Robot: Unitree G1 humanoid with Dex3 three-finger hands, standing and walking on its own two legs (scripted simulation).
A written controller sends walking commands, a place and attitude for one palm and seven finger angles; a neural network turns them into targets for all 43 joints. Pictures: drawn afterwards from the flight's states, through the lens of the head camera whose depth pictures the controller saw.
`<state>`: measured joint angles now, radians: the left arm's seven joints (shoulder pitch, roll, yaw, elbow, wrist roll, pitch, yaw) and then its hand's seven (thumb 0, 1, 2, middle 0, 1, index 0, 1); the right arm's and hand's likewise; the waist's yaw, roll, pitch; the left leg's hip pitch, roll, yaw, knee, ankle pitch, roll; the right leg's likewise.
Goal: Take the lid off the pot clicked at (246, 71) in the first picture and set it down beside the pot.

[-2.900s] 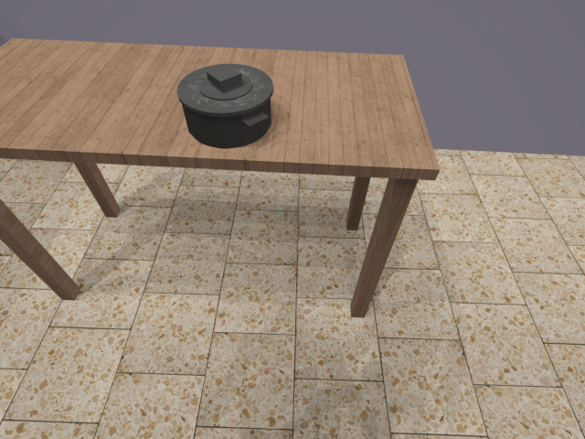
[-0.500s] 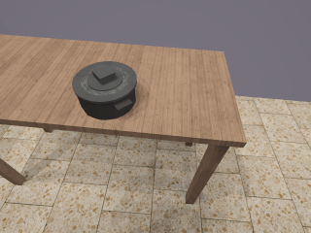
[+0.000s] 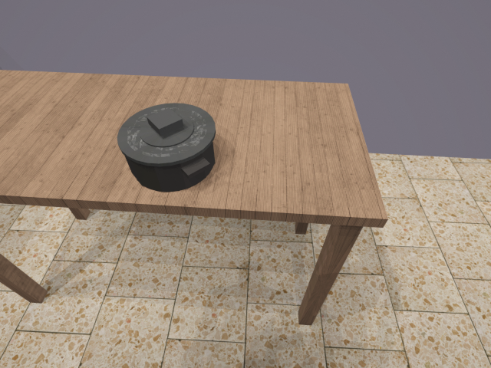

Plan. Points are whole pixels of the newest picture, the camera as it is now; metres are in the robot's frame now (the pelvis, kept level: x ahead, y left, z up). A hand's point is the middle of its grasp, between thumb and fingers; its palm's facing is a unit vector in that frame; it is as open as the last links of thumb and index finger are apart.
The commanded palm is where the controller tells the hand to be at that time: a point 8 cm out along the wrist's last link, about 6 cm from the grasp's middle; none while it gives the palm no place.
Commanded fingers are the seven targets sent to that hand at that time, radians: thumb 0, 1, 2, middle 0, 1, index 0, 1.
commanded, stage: look again from close up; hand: left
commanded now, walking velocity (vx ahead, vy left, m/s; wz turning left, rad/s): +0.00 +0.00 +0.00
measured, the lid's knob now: (165, 121) +0.55 +0.19 +0.11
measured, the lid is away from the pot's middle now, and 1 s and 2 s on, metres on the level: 0.00 0.00 0.00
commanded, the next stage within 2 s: lift the closed hand beside the body in 1.08 s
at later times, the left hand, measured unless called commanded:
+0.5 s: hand out of the picture +0.03 +0.22 -0.18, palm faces +0.03 -0.98 -0.19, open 7.3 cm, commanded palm none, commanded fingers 0.00 0.90 0.90 -0.20 -0.30 -0.20 -0.30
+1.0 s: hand out of the picture +0.02 +0.22 -0.18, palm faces +0.03 -0.99 -0.16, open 7.3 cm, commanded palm none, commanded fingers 0.00 0.90 0.90 -0.20 -0.30 -0.20 -0.30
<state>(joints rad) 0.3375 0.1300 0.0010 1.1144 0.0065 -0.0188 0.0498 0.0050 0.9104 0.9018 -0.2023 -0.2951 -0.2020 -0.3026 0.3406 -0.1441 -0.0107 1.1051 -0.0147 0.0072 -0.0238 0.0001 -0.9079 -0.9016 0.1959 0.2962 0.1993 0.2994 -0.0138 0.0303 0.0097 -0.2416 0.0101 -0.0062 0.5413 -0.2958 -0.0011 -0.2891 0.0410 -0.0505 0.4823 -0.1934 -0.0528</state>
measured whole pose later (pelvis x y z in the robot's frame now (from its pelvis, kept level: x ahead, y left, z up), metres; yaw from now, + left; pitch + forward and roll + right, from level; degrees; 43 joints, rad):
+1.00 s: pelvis +0.02 +0.05 +0.00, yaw +0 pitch -2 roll -1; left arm 0.30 0.16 0.00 1.09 0.01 -0.01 0.05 0.00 0.91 0.90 -0.20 -0.29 -0.20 -0.30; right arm 0.26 -0.14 0.01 1.13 0.00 -0.02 -0.03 0.00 -0.92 -0.90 0.20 0.30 0.20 0.30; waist 0.01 -0.03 0.05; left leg -0.13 -0.06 0.03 0.45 -0.29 0.07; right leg -0.21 -0.03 -0.01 0.45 -0.21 0.03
